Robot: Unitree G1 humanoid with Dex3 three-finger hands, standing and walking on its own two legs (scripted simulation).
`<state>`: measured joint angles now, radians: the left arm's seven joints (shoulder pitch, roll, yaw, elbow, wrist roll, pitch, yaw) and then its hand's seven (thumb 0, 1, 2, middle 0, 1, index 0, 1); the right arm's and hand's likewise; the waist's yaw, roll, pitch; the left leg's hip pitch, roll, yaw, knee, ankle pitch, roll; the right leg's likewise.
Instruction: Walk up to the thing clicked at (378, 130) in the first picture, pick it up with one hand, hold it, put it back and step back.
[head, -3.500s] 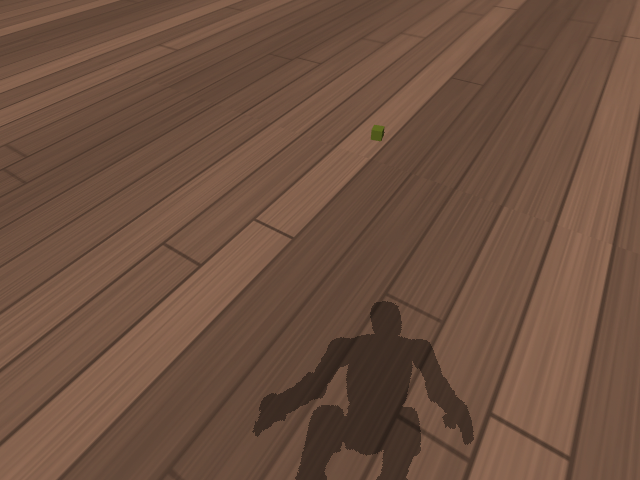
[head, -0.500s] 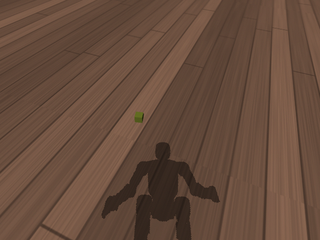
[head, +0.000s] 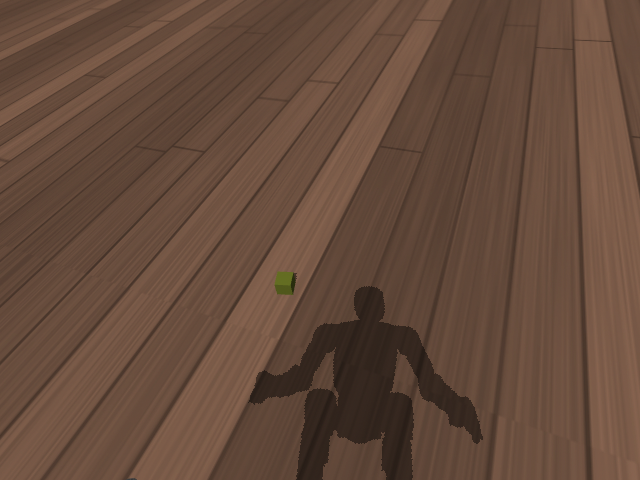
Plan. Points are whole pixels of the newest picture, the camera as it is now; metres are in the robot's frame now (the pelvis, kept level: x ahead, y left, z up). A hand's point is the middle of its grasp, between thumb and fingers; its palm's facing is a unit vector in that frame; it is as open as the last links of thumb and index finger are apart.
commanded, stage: walk up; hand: left
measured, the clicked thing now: (285, 283) +0.95 +0.27 -0.74
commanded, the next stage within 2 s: none
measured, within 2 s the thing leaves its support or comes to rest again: neither
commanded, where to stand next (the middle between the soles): +0.54 +0.06 m, yaw -1 degrees
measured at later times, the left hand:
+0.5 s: hand (129, 466) +0.19 +0.33 -0.16, palm faces +0.01 -0.94 -0.33, open 7.4 cm
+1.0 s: hand (179, 318) +0.42 +0.31 -0.12, palm faces -0.01 -0.90 -0.43, open 7.4 cm
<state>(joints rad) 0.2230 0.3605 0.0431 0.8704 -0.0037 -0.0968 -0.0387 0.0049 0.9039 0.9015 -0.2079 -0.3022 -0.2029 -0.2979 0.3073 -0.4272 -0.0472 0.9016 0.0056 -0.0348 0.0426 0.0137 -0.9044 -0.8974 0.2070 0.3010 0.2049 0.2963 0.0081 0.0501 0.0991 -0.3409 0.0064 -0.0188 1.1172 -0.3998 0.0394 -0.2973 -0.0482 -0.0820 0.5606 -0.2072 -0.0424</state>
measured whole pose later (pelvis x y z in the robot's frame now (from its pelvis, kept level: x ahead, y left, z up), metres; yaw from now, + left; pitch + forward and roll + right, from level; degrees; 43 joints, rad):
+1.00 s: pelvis +0.34 +0.03 +0.00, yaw -1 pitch -4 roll +2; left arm 0.27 0.38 0.05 0.87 0.00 -0.10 -0.03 0.01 0.90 0.90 -0.21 -0.30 -0.20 -0.30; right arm 0.33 -0.42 -0.05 0.87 0.00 -0.01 0.04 0.01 -0.90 -0.90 0.21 0.30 0.20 0.30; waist 0.01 0.05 0.10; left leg -0.32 0.00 0.02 1.04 -0.46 0.04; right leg -0.32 -0.04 -0.04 0.57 -0.19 -0.03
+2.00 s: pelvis +0.48 +0.07 +0.00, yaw -3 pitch -3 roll +1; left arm 0.14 0.34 0.00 1.04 0.01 -0.01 -0.01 0.01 0.90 0.90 -0.21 -0.30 -0.20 -0.30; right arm 0.17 -0.36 0.00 1.03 0.00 -0.02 0.02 0.01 -0.90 -0.90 0.21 0.30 0.21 0.30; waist 0.00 0.02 0.06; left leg -0.24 0.03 0.05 0.52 -0.23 -0.01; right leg -0.26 -0.02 -0.02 0.55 -0.24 0.00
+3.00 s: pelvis +0.51 +0.08 +0.02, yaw -2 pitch -2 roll +0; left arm 0.09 0.33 0.02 1.18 0.01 0.00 -0.01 0.01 0.90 0.90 -0.21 -0.30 -0.20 -0.30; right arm 0.08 -0.35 0.00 1.16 -0.01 -0.02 0.00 0.01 -0.90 -0.90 0.21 0.30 0.21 0.30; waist 0.00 0.00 0.04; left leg -0.11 0.03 0.04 0.32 -0.17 -0.01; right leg -0.10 -0.02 -0.04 0.30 -0.17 0.01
